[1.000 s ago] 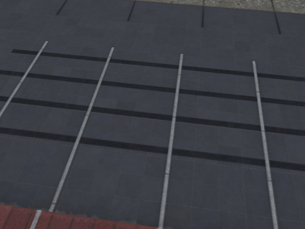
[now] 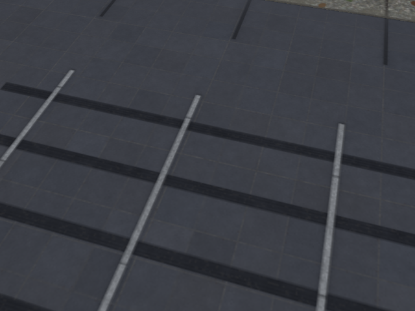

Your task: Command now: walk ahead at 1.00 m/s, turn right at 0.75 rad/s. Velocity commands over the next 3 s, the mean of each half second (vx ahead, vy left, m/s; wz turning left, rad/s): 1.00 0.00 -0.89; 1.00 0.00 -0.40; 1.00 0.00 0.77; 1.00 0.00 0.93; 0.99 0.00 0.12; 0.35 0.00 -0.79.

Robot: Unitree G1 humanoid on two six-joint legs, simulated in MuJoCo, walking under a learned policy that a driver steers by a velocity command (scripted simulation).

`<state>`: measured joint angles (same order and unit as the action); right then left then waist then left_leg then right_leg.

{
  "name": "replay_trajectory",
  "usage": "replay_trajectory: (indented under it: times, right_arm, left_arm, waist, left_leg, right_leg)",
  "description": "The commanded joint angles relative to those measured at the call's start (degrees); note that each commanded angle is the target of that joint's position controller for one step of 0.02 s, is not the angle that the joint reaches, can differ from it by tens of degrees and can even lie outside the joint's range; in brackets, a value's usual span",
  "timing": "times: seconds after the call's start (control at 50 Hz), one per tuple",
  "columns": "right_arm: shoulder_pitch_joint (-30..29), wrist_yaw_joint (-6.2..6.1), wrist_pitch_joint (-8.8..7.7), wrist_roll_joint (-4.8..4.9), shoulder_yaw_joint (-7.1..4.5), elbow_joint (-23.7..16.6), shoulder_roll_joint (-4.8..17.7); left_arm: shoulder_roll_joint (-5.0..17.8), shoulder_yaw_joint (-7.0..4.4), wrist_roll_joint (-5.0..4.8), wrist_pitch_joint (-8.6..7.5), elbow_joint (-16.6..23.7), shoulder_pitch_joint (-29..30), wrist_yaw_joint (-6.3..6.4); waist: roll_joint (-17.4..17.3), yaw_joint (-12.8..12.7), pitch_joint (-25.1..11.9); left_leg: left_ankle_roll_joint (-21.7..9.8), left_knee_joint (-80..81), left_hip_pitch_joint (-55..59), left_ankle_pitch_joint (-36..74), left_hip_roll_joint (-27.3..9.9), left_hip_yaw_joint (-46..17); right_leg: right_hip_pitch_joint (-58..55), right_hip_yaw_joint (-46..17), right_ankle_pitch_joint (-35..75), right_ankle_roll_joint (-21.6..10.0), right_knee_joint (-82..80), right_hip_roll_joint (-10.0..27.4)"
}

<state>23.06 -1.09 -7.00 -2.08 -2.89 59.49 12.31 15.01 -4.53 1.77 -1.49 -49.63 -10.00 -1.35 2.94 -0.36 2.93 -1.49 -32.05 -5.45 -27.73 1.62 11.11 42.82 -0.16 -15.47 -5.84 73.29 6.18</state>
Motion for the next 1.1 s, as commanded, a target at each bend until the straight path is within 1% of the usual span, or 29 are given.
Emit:
replay_trajectory:
  times: [0.02,0.08,0.12,0.14,0.16,0.18,0.2,0.24,0.28,0.34,0.4,0.46,0.5,0.52,0.54,0.56,0.58,0.6,0.64,0.72,0.88,0.92,0.94,0.96,0.98,1.0,1.02,1.06,1.1]
  right_arm:
    - [-10.72,-0.11,-1.69,0.85,-0.25,-6.54,4.12]
    - [-6.73,-0.24,-1.33,1.81,-1.19,-6.97,9.62]
    - [-8.39,-0.76,0.28,1.06,-2.12,-8.78,13.8]
    - [-10.57,-0.33,0.94,1.32,-2.41,-9.23,13.63]
    - [-11.86,0.71,0.86,0.32,-0.42,-11.91,5.89]
    - [-7.55,1.06,-0.29,1.16,0.41,-20.38,5.64]
    - [-11.08,1.08,-1.33,0.64,0.63,-20.53,7.66]
    - [-13.54,1.08,-0.85,-0.82,0.75,-20.22,8.33]
    - [-11.24,1.36,1.87,-2.22,1.3,-20.31,7.37]
    - [-20.17,1.76,3.61,-1.37,1.94,-25.28,7.02]
    - [-24.89,2.58,3.3,0.49,2.93,-27.5,4.56]
    - [-25.3,2.12,3.21,1.28,2.18,-28.4,6.86]
    - [-17.03,0.93,2.76,1.37,0.26,-26.37,11.19]
    - [-6.59,0.09,2.5,1.45,-0.9,-24.02,13.15]
    - [5.63,-1.16,2.46,0.43,-2.26,-21.69,16.5]
    - [9.0,-1.61,2.32,-2.21,-2.79,-20.99,19.79]
    - [0.52,-0.71,2.39,-2.23,-3.33,-22.67,20.19]
    - [-7.38,-0.35,2.69,-1.71,-2.17,-24.54,13.36]
    - [-8.01,0.09,2.8,-1.26,-1.06,-22.46,9.16]
    - [-0.04,1.34,0.23,0.38,0.2,-15.25,5.85]
    - [3.71,2.13,0.21,1.6,-0.57,-11.59,13.47]
    - [5.04,1.78,0.5,1.4,-1.13,-10.42,16.94]
    - [4.76,1.39,1.03,1.28,-1.4,-10.1,18.25]
    - [3.06,1.28,1.32,1.69,-1.36,-10.62,17.99]
    - [4.24,1.61,1.32,1.15,-0.13,-12.87,11.37]
    - [9.64,1.98,1.41,3.8,0.88,-15.72,5.4]
    - [2.41,1.61,2.01,3.02,-0.22,-16.19,10.58]
    - [-2.15,2.33,2.69,2.32,0.06,-16.49,8.36]
    - [-0.06,3.16,4.86,1.28,0.17,-15.61,6.2]
  left_arm:
    - [-3.74,2.48,-0.19,-0.52,7.71,3.97,-2.27]
    - [0.86,1.45,-0.68,-0.51,5.93,0.27,-2.51]
    - [5.74,-0.51,-0.46,-0.28,1.76,-17.58,-1.88]
    - [8.94,-2.11,-1.02,0.09,-0.83,-24.61,-1.13]
    - [12.79,-2.89,-2.14,1.22,-0.23,-19.28,-0.15]
    - [18.68,-3.25,-0.31,1.6,2.84,-17.23,0.28]
    - [15.83,-3.23,0.36,1.83,3.31,-17.1,1.28]
    - [11.58,-2.32,0.21,0.49,2.66,-12.59,2.01]
    - [9.98,-1.28,-0.99,-1.31,3.7,-9.53,1.97]
    - [10.61,-1.28,-1.76,-3.32,5.23,-7.56,1.58]
    - [11.42,-2.18,-2.22,-3.77,5.89,-8.09,0.47]
    - [12.6,-2.95,-2.66,-3.79,6.07,-10.67,0.25]
    - [14.74,-3.47,-1.93,-3.49,6.75,-9.91,0.62]
    - [16.14,-3.68,-1.48,-3.44,7.67,-6.93,0.45]
    - [11.89,-2.47,-0.99,-3.87,9.3,-4.72,0.21]
    - [2.07,0.14,-1.73,-3.97,12.23,-6.07,0.4]
    - [4.16,0.86,-3.21,-3.46,14.48,-11.9,0.68]
    - [7.49,0.51,-1.51,-2.21,12.2,-8.75,0.99]
    - [7.87,0.39,-0.04,-0.88,12.69,-3.67,-0.71]
    - [2.4,2.53,0.78,0.7,17.59,2.28,-2.8]
    - [3.6,4.88,0.24,-1.66,21.83,15.86,-3.67]
    - [6.12,3.89,0.73,-2.08,20.18,10.85,-1.98]
    - [8.1,2.84,1.06,-2.41,17.43,1.3,-0.92]
    - [10.43,1.59,1.68,-2.66,14.16,-9.47,0.18]
    - [15.49,0.09,3.06,-2.92,12.45,-17.23,1.48]
    - [17.74,-0.6,3.0,-2.87,13.37,-16.37,1.71]
    - [14.02,-0.44,1.92,-2.33,13.58,-12.89,1.78]
    - [7.43,1.09,1.2,-3.4,11.25,-7.34,1.44]
    - [5.15,1.57,0.22,-4.37,9.54,-7.21,1.47]
  waist:
    - [-7.97,-4.94,5.51]
    - [-6.41,-6.59,0.55]
    - [-7.75,-16.51,-10.82]
    - [-3.17,-20.28,-14.35]
    - [10.78,-14.31,-9.84]
    - [14.76,-7.54,-22.31]
    - [4.82,-8.62,-16.76]
    - [-6.47,-3.11,-2.49]
    - [-6.21,2.05,0.58]
    - [-4.35,2.33,2.88]
    - [-2.95,-0.06,1.01]
    - [-0.11,-1.61,-1.66]
    - [-0.91,2.69,-7.6]
    - [-1.96,9.34,-12.76]
    - [-4.79,14.49,-19.37]
    - [-20.31,11.54,-21.99]
    - [-28.89,4.22,-23.78]
    - [-16.61,3.6,-14.68]
    - [-5.6,2.98,-6.52]
    - [-7.76,1.34,-1.26]
    - [-5.03,0.7,3.98]
    - [-7.47,-2.26,-1.64]
    - [-9.02,-7.16,-7.14]
    - [-8.94,-13.04,-12.4]
    - [-0.09,-12.63,-20.89]
    - [11.64,-6.9,-31.7]
    - [3.31,-8.19,-24.0]
    - [-0.41,-3.66,-6.94]
    - [1.8,0.19,-3.23]
  left_leg:
    - [-3.42,20.81,-13.06,39.44,-15.36,-4.57]
    - [-1.93,11.09,-6.9,73.64,-12.7,2.6]
    - [-1.61,-16.57,-6.18,82.93,-14.97,1.38]
    - [-0.33,-39.7,-15.55,53.72,-9.84,1.52]
    - [0.93,-66.0,-31.38,1.02,-0.12,0.68]
    - [1.14,-69.71,-46.24,-1.71,1.14,-12.57]
    - [0.71,-63.9,-51.13,2.96,-1.56,-15.68]
    - [1.28,-52.94,-46.49,5.56,-5.75,-15.83]
    - [2.91,-45.83,-38.41,4.52,-7.6,-15.75]
    - [5.1,-27.28,-31.53,9.03,-7.77,-12.14]
    - [4.48,-8.49,-17.57,29.12,-4.56,-9.89]
    - [2.91,-0.31,-12.81,32.1,-2.71,-11.44]
    - [2.4,1.07,-4.66,23.43,-0.05,-12.06]
    - [2.15,1.11,6.47,20.37,-0.73,-11.41]
    - [1.11,-0.69,20.67,8.43,-7.59,-17.36]
    - [-0.41,7.1,30.19,-11.95,-22.99,-40.07]
    - [-4.13,19.16,27.33,-20.78,-28.33,-65.48]
    - [-5.51,19.36,18.33,-26.02,-25.36,-56.54]
    - [-4.31,18.22,6.51,-5.81,-20.38,-37.7]
    - [-3.53,20.98,0.1,16.48,-16.31,-22.34]
    - [-7.35,31.6,-3.75,46.31,-13.24,-11.52]
    - [-6.79,19.13,4.33,73.21,-13.93,-10.43]
    - [-5.98,6.77,3.83,76.7,-13.87,-10.55]
    - [-5.04,-9.05,-4.91,66.38,-11.61,-9.94]
    - [-5.49,-30.24,-17.41,29.79,-6.62,-10.15]
    - [-4.94,-48.99,-32.42,1.34,-1.09,-14.54]
    - [-5.4,-51.33,-38.69,7.34,-3.32,-15.25]
    - [-4.74,-45.05,-38.34,13.15,-7.09,-14.67]
    - [-3.55,-43.24,-33.78,12.97,-8.91,-14.85]
  right_leg:
    - [-7.09,2.26,10.45,-1.38,-17.32,2.07]
    - [-23.35,12.6,11.58,-3.89,-24.25,-8.38]
    - [-42.83,11.08,9.86,-7.15,-27.26,-11.87]
    - [-56.67,4.59,11.78,-10.57,-32.78,-9.53]
    - [-56.63,-10.78,9.59,-12.71,-34.63,-2.88]
    - [-70.87,-41.4,3.0,-22.67,-47.21,8.47]
    - [-67.66,-48.99,-7.91,-20.9,-57.29,10.34]
    - [-47.66,-38.72,-1.72,-16.54,-56.85,5.9]
    - [-33.55,-29.21,10.87,-15.64,-56.77,1.01]
    - [-22.2,-21.64,14.26,-14.64,-62.25,-4.72]
    - [-18.96,-17.11,22.73,-10.06,-62.62,-8.6]
    - [-28.65,-20.97,30.21,-7.05,-58.95,-5.67]
    - [-35.18,-21.88,43.49,-4.57,-45.56,-5.64]
    - [-32.16,-20.53,43.8,-3.33,-32.5,-6.88]
    - [-23.46,-18.17,33.2,-2.51,-15.24,-9.27]
    - [-7.14,-12.75,-13.99,-2.14,2.63,-15.17]
    - [1.02,-9.18,-11.52,-2.56,9.87,-13.16]
    - [2.85,-6.98,-4.43,-2.41,10.55,-8.44]
    - [0.48,-5.02,-0.58,-1.16,6.31,-4.58]
    - [3.08,-6.72,1.25,-0.49,2.12,-2.16]
    - [-15.78,4.49,15.65,-0.01,-34.12,-5.59]
    - [-23.08,4.83,7.99,-0.8,-36.79,-9.28]
    - [-33.58,3.42,4.82,-1.27,-38.82,-10.45]
    - [-48.57,0.39,5.85,-1.46,-41.1,-7.16]
    - [-62.32,-14.84,-10.93,-1.31,-41.05,7.57]
    - [-72.28,-42.68,-21.31,-5.58,-50.12,21.18]
    - [-64.13,-40.67,-23.28,-5.15,-55.98,18.5]
    - [-46.75,-23.43,-7.26,-4.11,-58.12,13.09]
    - [-37.51,-13.6,-0.46,-2.54,-61.31,10.8]
